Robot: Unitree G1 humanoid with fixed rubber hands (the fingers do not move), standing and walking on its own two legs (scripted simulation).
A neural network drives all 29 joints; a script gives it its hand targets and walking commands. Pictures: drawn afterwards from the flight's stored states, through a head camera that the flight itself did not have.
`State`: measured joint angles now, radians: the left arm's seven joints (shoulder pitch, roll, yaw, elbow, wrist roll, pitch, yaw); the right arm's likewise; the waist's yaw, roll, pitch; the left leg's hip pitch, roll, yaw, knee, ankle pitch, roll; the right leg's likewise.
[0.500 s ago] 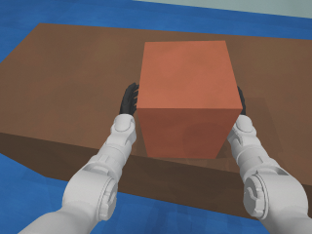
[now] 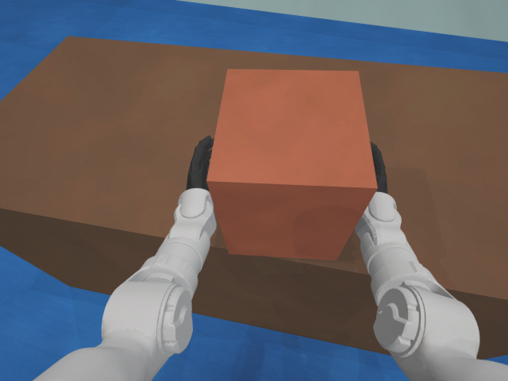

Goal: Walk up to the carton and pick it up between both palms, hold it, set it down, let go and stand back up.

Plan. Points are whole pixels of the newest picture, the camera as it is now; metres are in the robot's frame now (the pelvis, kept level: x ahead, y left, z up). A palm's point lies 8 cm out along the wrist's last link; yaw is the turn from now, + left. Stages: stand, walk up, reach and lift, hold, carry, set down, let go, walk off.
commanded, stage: reach and lift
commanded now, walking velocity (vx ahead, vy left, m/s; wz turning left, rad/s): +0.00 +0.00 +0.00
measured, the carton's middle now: (286, 172) +0.44 -0.03 +0.06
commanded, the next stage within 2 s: none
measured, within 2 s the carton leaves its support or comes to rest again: leaves its support in 0.98 s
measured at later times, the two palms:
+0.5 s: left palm (200, 186) +0.41 +0.12 +0.05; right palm (372, 190) +0.41 -0.17 +0.04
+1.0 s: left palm (199, 186) +0.41 +0.12 +0.05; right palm (372, 188) +0.41 -0.17 +0.05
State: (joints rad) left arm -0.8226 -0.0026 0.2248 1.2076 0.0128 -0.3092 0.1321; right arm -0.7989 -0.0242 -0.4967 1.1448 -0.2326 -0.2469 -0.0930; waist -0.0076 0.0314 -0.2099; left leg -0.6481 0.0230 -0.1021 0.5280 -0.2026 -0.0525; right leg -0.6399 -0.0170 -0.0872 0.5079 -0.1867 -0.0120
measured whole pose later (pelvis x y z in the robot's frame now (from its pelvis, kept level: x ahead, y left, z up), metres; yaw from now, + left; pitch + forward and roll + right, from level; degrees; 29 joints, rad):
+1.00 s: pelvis +0.00 +0.00 +0.00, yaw +0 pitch +18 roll -1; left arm -0.82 0.00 0.22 1.23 0.01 -0.34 0.14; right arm -0.80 -0.03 -0.45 1.14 -0.23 -0.24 -0.11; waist -0.01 0.03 -0.21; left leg -0.65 0.02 -0.10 0.53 -0.20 -0.05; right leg -0.64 -0.02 -0.09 0.51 -0.18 -0.01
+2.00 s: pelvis -0.02 +0.00 +0.00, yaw +0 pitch +17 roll -1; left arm -0.82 0.02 0.18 1.11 0.01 -0.19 0.14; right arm -0.80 -0.06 -0.28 1.09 -0.19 -0.16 -0.17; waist -0.01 0.03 -0.28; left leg -0.65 0.02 -0.10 0.53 -0.17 -0.05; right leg -0.64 -0.02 -0.09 0.51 -0.15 -0.01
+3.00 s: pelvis -0.03 +0.01 +0.01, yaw +0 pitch +5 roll -2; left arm -0.86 0.07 0.17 0.73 0.01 0.49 0.15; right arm -0.85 -0.04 -0.25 0.89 0.00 0.33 -0.18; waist -0.01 -0.02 -0.24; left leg -0.42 0.02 -0.10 0.53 -0.19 -0.05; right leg -0.38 -0.02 -0.09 0.45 -0.15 0.00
